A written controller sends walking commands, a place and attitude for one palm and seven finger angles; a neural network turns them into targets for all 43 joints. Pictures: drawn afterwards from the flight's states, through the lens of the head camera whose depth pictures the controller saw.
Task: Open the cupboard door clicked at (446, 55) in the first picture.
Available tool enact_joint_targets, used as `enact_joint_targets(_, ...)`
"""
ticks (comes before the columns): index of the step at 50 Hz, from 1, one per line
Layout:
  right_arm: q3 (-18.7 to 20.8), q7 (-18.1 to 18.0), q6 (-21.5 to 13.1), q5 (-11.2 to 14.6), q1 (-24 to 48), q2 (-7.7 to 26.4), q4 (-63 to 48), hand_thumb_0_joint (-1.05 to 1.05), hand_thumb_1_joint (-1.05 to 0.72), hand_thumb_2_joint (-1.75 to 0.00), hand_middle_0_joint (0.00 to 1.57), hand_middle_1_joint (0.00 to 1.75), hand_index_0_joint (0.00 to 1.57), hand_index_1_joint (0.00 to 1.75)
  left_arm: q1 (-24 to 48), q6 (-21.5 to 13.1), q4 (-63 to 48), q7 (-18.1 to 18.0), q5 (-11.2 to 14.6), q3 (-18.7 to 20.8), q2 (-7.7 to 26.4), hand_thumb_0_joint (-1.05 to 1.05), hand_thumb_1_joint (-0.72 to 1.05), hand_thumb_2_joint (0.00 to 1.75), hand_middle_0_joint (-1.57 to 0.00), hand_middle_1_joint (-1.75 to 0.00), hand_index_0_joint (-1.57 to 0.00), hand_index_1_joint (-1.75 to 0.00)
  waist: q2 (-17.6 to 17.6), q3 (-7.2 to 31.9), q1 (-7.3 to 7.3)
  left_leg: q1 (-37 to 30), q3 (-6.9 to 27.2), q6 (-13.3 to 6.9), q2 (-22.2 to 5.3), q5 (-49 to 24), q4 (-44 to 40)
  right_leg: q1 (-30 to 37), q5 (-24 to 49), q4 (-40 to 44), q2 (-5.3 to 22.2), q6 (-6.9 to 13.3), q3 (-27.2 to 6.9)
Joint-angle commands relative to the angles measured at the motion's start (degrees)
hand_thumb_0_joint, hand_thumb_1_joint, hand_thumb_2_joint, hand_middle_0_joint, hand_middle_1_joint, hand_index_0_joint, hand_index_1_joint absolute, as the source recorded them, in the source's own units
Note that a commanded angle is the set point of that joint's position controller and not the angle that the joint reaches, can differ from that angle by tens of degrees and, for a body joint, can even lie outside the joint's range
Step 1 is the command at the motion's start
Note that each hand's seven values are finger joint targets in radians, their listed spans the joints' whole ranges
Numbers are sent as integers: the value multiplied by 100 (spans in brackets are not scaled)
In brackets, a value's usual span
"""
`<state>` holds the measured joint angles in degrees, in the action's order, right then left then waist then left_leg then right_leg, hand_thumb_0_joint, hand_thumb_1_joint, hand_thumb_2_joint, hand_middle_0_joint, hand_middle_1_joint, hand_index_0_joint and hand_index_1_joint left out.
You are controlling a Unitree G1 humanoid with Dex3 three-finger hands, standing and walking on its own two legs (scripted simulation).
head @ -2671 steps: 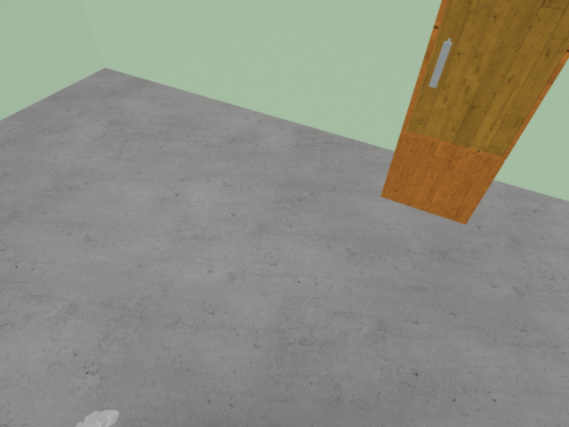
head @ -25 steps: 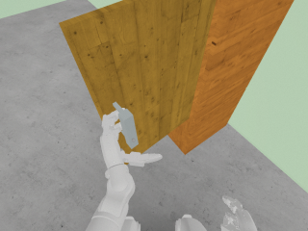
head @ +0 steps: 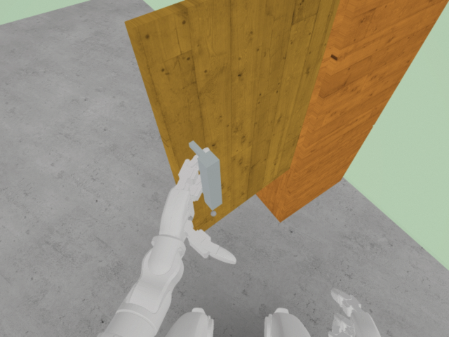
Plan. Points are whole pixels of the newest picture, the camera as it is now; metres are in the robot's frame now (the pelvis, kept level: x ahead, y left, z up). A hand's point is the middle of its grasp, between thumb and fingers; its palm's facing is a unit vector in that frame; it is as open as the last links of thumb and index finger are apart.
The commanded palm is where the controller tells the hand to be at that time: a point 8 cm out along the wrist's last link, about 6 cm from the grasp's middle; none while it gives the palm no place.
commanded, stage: slide the hand sideways off the handle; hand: left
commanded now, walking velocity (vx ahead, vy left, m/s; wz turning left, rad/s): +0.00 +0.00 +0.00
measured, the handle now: (204, 176) +0.40 +0.06 +0.04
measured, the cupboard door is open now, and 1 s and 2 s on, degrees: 94 95 95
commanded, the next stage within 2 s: draw the hand back to the body in 0.94 s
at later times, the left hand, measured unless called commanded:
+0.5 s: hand (202, 230) +0.28 +0.06 +0.05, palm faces -0.09 -1.00 -0.01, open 16.4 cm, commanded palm +0.26 +0.12 +0.04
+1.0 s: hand (172, 256) +0.24 +0.10 +0.04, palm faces -0.09 -1.00 -0.04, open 16.3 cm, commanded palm +0.23 +0.16 +0.04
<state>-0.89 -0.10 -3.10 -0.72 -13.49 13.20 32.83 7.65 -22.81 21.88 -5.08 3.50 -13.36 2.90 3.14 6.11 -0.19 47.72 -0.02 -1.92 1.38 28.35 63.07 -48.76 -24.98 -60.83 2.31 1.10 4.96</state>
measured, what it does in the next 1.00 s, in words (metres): stands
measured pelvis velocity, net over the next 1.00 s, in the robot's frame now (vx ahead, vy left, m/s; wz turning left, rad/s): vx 0.03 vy -0.03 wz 0.00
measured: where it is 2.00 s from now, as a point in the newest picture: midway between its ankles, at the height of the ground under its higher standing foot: outside the picture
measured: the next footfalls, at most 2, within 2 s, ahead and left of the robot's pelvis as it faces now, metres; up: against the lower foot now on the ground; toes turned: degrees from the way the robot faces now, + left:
none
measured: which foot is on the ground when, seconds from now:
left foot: down 0.00-1.00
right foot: down 0.00-1.00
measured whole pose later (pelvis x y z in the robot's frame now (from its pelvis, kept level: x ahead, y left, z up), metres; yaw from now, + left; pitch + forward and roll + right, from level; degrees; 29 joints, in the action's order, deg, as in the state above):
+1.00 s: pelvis +0.03 -0.03 -0.02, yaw +0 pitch +16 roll -1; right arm -0.7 -1.8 -5.8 -0.1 -13.1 13.6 25.3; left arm -24.9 -21.9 -7.0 9.5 9.2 -1.3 9.3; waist 2.0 8.6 0.5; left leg 51.5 1.5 0.4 -0.3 33.3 68.4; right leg -52.9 -30.3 -66.8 0.8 3.2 6.3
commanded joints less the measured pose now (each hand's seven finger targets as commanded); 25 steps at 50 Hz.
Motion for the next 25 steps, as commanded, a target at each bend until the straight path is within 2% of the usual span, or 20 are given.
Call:
enact_joint_targets(1,248,-13,-341,70,277,595,-1015,0,-90,-90,20,30,20,30,1319,-124,-1398,18,70,-259,-895,0,-50,30,-15,-30,-15,-30,-601,1542,-268,-932,457,160,-58,-509,-1291,676,348,837,-184,129,-74)
enact_joint_targets(3,278,55,-334,10,232,599,-1051,0,-90,-90,20,30,20,30,1120,-217,-1470,-159,-210,-198,-744,0,-50,30,-15,-30,-15,-30,-743,1559,-225,-785,419,152,-62,-568,-1183,640,342,750,-173,137,-107)
enact_joint_targets(4,280,81,-323,-12,225,624,-1087,0,-90,-90,20,30,20,30,1015,-265,-1466,-223,-363,-146,-586,0,-50,30,-15,-30,-15,-30,-706,1520,-181,-687,419,155,-53,-591,-1151,623,335,697,-170,160,-134)
enact_joint_targets(7,302,158,-290,-52,242,574,-1178,0,-90,-90,20,30,20,30,735,-399,-1748,-274,-564,-180,-546,0,-50,30,-15,-30,-15,-30,-469,1692,-128,-723,332,157,-43,-705,-1021,622,427,622,-166,180,-185)
enact_joint_targets(8,307,168,-271,-51,249,576,-1211,0,-90,-90,20,30,20,30,562,-405,-1802,-261,-572,-105,-448,0,-50,30,-15,-30,-15,-30,-510,1669,-88,-707,333,172,-54,-683,-1034,653,404,617,-176,190,-181)
enact_joint_targets(9,305,172,-250,-49,269,595,-1273,0,-90,-90,20,30,20,30,372,-386,-1930,-247,-559,-22,-360,0,-50,30,-15,-30,-15,-30,-394,1837,0,-701,318,173,-37,-759,-1042,778,446,602,-190,211,-201)
enact_joint_targets(14,264,110,-153,0,300,575,-1439,0,-90,-90,20,30,20,30,-154,-166,-2366,-134,-408,100,-199,0,-50,30,-15,-30,-15,-30,-541,1668,2,-622,259,139,-27,-838,-1043,1029,631,709,-213,183,-250)
enact_joint_targets(17,251,69,-147,15,280,522,-1497,0,-90,-90,20,30,20,30,-527,-110,-2642,-84,-344,72,-234,0,-50,30,-15,-30,-15,-30,-595,1572,-28,-650,239,144,-40,-911,-1018,1054,766,702,-209,151,-236)
enact_joint_targets(18,243,58,-165,13,277,517,-1511,0,-90,-90,20,30,20,30,-519,-127,-2816,-72,-293,80,-217,0,-50,30,-15,-30,-15,-30,-599,1586,-49,-639,235,132,-31,-904,-991,1078,788,721,-205,142,-249)
enact_joint_targets(20,246,33,-197,13,276,499,-1550,0,-90,-90,20,30,20,30,-896,-163,-3074,-18,-236,188,-118,0,-50,30,-15,-30,-15,-30,-619,1694,16,-643,216,132,-19,-1111,-940,1218,1026,662,-201,149,-261)
enact_joint_targets(22,245,15,-212,7,230,488,-1538,0,-90,-90,20,30,20,30,-1134,-199,-3200,74,-211,241,-27,0,-50,30,-15,-30,-15,-30,-632,1656,-28,-599,184,124,-10,-1160,-857,1237,1188,662,-197,124,-296)
enact_joint_targets(23,256,4,-221,6,219,496,-1541,0,-90,-90,20,30,20,30,-1343,-223,-3260,115,-220,351,89,0,-50,30,-15,-30,-15,-30,-647,1670,10,-566,196,136,-15,-1201,-846,1252,1228,616,-195,134,-296)
enact_joint_targets(24,247,1,-229,7,235,504,-1577,0,-90,-90,20,30,20,30,-1567,-219,-3306,168,-242,302,76,0,-50,30,-15,-30,-15,-30,-572,1618,29,-547,208,133,-10,-1285,-833,1235,1278,584,-202,148,-290)
enact_joint_targets(25,246,2,-245,8,233,478,-1586,0,-90,-90,20,30,20,30,-1642,-226,-3367,224,-215,253,44,0,-50,30,-15,-30,-15,-30,-577,1567,-15,-523,192,127,-9,-1270,-792,1202,1322,578,-195,129,-299)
